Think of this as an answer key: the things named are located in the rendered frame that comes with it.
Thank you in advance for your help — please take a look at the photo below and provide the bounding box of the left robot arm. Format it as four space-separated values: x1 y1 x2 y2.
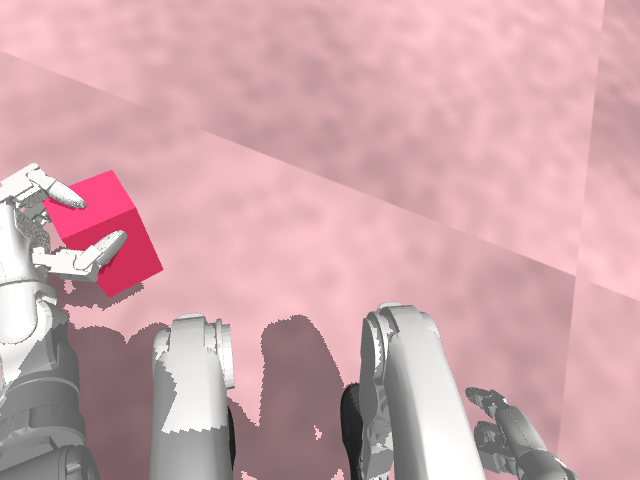
0 280 101 480

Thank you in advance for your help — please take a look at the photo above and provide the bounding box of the carton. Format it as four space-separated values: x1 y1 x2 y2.
42 170 164 298

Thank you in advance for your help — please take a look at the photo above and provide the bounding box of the right robot hand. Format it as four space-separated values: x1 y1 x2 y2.
465 387 548 476

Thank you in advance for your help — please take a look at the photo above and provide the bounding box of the left robot hand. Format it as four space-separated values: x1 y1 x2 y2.
0 163 127 285

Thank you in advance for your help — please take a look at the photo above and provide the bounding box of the right robot arm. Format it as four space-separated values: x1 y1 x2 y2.
515 450 580 480

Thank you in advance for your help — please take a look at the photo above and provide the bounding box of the right robot foot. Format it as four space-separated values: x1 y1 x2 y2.
340 383 388 480

